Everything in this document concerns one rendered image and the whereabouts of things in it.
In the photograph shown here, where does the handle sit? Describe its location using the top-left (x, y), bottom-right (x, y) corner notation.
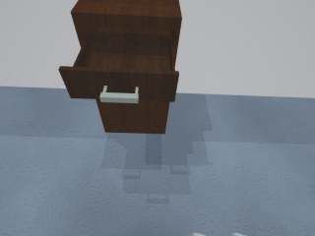
top-left (99, 86), bottom-right (139, 103)

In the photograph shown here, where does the drawer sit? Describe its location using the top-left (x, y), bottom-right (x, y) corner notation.
top-left (58, 30), bottom-right (179, 102)

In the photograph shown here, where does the cabinet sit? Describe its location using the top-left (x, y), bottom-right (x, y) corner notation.
top-left (71, 0), bottom-right (182, 134)

